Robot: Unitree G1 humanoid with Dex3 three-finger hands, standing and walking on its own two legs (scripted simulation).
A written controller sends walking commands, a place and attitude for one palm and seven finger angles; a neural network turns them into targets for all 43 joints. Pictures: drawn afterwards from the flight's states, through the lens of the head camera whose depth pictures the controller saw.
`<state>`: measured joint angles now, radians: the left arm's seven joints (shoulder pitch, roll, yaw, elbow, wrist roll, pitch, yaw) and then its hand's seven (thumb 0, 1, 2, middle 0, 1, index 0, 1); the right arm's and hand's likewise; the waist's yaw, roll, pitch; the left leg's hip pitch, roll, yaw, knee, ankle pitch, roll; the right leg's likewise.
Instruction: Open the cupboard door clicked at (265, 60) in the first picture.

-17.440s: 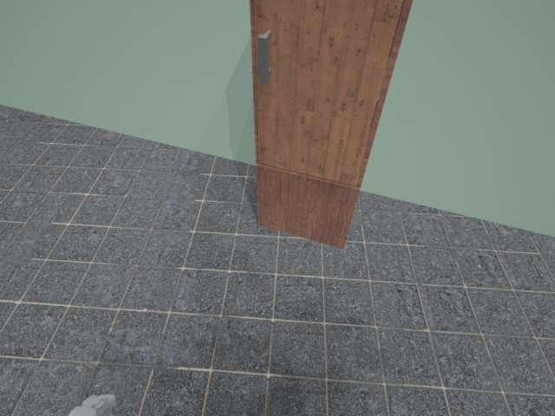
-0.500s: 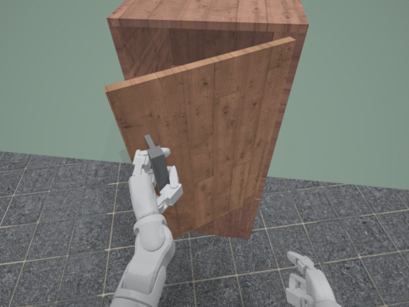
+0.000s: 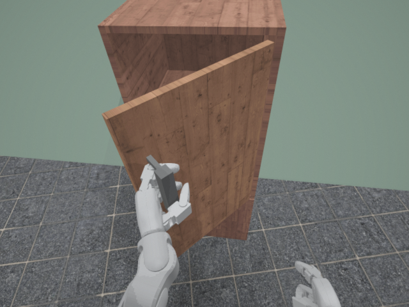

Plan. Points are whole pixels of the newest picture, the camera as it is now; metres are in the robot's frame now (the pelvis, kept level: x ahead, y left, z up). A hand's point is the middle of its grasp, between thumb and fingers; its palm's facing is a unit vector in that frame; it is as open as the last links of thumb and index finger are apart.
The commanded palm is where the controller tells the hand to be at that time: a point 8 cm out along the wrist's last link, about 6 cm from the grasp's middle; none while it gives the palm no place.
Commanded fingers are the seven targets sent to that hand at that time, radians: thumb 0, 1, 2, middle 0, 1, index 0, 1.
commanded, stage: open thumb and fingers to let go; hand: left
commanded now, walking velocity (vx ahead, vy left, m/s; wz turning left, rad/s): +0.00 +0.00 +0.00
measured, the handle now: (162, 184) +0.33 +0.10 +0.09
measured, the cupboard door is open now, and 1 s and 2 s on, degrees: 48 49 48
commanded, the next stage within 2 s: slide the hand sideways off the handle in 0.62 s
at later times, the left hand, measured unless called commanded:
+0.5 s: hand (179, 199) +0.30 +0.06 +0.09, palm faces +0.24 -0.97 -0.01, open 14.5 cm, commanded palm +0.25 +0.11 +0.08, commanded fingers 0.00 -0.50 0.30 -0.18 -0.50 -0.18 -0.50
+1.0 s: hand (174, 216) +0.26 +0.07 +0.08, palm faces -0.25 -0.97 +0.02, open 16.2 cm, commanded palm +0.24 +0.11 +0.08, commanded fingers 0.00 -0.50 0.30 -0.15 -0.30 -0.15 -0.30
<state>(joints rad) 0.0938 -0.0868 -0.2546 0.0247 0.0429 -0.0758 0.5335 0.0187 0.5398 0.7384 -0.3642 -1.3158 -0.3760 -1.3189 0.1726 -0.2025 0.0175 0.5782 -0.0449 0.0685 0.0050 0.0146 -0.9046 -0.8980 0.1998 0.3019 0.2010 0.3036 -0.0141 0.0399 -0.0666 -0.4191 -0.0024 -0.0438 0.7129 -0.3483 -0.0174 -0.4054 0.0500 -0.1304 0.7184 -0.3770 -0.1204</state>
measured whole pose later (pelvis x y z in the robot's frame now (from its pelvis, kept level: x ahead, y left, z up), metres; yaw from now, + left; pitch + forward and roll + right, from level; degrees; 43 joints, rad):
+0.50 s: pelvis +0.00 +0.02 +0.00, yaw +0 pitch +3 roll +1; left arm 0.05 -0.09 -0.29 0.08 0.05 -0.09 0.54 0.00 -0.47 0.32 -0.28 -0.93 -0.27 -0.93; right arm 0.17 -0.19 0.02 0.56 -0.04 0.07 0.01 0.01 -0.90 -0.90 0.20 0.30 0.20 0.30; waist -0.01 0.04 -0.07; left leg -0.44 -0.02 -0.03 0.74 -0.36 -0.01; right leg -0.42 0.03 -0.12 0.74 -0.38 -0.10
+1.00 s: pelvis -0.01 +0.05 +0.00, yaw -1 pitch +2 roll +0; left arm 0.03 0.03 -0.30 0.08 -0.10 -0.14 0.05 -0.01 -0.51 0.30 -0.21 -0.35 -0.17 -0.36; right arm 0.22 -0.21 0.05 0.51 0.02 0.02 0.00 0.01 -0.90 -0.90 0.20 0.30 0.20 0.30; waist 0.00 0.05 -0.05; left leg -0.45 -0.04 0.00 0.77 -0.37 0.03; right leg -0.44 0.01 -0.08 0.77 -0.38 -0.05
